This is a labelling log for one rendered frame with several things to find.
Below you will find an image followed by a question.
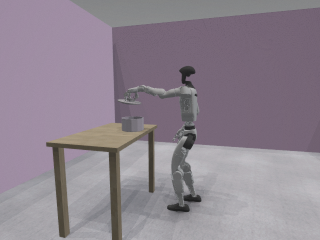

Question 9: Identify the robot right thigh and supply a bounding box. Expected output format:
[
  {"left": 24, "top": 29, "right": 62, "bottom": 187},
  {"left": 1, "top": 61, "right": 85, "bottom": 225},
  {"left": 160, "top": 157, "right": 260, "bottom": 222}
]
[{"left": 180, "top": 149, "right": 191, "bottom": 173}]

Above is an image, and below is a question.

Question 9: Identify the table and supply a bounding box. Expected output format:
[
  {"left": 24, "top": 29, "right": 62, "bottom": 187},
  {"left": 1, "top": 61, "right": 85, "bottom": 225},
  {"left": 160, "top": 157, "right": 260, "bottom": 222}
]
[{"left": 46, "top": 123, "right": 158, "bottom": 240}]

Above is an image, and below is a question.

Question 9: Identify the lid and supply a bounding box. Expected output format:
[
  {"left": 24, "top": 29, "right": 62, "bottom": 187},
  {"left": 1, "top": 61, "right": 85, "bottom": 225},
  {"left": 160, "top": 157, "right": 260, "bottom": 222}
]
[{"left": 117, "top": 99, "right": 142, "bottom": 105}]

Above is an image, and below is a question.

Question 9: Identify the robot left hand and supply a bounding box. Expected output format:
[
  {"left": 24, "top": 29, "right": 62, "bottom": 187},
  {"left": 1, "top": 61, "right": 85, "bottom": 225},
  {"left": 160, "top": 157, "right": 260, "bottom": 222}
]
[{"left": 123, "top": 87, "right": 139, "bottom": 102}]

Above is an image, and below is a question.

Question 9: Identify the robot head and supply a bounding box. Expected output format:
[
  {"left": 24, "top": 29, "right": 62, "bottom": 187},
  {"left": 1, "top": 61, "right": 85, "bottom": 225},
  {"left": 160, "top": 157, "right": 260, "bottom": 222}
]
[{"left": 179, "top": 66, "right": 196, "bottom": 89}]

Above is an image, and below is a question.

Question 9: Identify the pot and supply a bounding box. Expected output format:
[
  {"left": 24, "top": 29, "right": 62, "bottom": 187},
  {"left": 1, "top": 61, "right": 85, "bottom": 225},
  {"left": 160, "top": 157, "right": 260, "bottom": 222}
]
[{"left": 121, "top": 116, "right": 144, "bottom": 132}]

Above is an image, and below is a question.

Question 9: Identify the robot right hand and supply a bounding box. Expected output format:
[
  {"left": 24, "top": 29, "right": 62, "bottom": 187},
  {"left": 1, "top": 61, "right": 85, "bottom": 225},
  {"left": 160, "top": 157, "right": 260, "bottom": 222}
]
[{"left": 172, "top": 128, "right": 184, "bottom": 144}]

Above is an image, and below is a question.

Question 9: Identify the robot left upper arm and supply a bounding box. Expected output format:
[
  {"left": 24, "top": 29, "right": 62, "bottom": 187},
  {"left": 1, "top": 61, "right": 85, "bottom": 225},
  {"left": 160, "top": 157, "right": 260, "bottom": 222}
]
[{"left": 158, "top": 86, "right": 191, "bottom": 99}]

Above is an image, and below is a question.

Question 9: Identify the robot left forearm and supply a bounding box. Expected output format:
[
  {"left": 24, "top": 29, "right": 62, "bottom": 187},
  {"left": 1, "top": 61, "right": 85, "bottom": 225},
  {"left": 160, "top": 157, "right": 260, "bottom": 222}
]
[{"left": 137, "top": 85, "right": 165, "bottom": 97}]

